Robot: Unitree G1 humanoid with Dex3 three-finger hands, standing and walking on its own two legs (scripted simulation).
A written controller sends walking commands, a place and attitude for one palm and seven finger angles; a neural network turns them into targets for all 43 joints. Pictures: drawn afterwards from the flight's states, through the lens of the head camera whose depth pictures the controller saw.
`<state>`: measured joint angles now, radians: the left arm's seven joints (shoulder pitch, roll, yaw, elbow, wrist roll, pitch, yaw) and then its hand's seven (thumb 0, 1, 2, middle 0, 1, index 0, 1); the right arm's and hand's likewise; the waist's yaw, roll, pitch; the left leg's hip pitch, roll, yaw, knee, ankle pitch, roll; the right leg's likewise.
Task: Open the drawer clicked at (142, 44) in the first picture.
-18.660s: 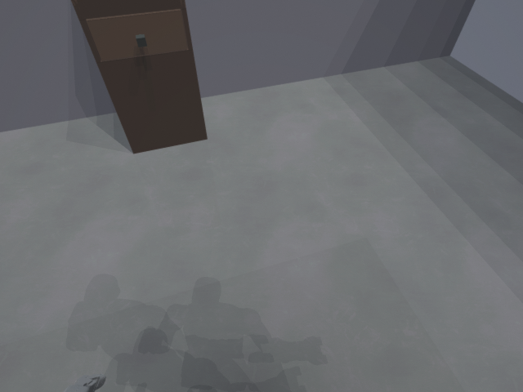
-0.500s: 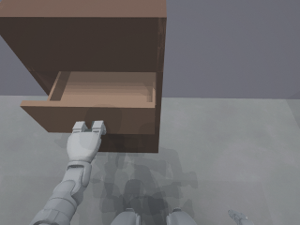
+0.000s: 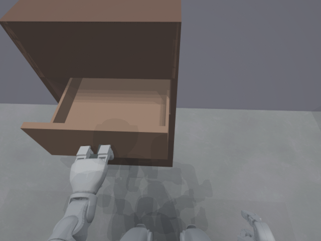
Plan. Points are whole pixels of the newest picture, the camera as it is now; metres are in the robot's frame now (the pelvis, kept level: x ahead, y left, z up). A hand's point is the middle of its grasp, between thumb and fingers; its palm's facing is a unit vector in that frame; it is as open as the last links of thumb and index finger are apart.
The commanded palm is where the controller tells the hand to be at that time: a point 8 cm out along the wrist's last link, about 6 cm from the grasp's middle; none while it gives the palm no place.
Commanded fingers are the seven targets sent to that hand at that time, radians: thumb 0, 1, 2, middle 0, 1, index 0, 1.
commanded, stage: pull the drawer open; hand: left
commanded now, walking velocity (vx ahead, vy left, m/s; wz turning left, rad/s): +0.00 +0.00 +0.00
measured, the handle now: (98, 156) +0.34 +0.20 -0.05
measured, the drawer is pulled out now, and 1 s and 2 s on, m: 0.19 0.30 0.30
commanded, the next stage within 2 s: open the thumb to release the handle in 1.22 s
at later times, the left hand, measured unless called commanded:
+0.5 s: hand (91, 204) +0.22 +0.20 -0.06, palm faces -0.05 -0.07 -1.00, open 6.9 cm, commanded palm +0.19 +0.20 -0.01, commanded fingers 0.00 0.90 0.90 -0.40 -1.35 -0.40 -1.35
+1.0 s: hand (86, 226) +0.17 +0.19 -0.06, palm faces -0.09 -0.10 -0.99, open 7.0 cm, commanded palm +0.13 +0.21 -0.01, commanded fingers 0.00 0.90 0.90 -0.40 -1.35 -0.40 -1.35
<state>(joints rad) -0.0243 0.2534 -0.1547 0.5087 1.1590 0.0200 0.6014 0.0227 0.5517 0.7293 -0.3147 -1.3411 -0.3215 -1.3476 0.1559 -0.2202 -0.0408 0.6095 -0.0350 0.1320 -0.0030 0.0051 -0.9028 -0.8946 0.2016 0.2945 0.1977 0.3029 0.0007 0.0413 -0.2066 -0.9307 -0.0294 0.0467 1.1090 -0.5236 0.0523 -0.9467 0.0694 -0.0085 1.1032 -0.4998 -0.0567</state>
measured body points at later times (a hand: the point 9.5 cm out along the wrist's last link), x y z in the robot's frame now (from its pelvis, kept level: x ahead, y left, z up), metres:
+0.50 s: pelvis +0.01 -0.01 -0.01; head +0.08 -0.03 +0.43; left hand +0.22 +0.20 -0.01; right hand +0.20 -0.23 -0.12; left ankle +0.00 +0.09 -0.65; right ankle +0.01 -0.09 -0.65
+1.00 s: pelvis +0.00 -0.02 -0.02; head +0.08 -0.05 +0.42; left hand +0.17 +0.20 +0.00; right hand +0.21 -0.24 -0.13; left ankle +0.00 +0.09 -0.65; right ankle +0.01 -0.09 -0.65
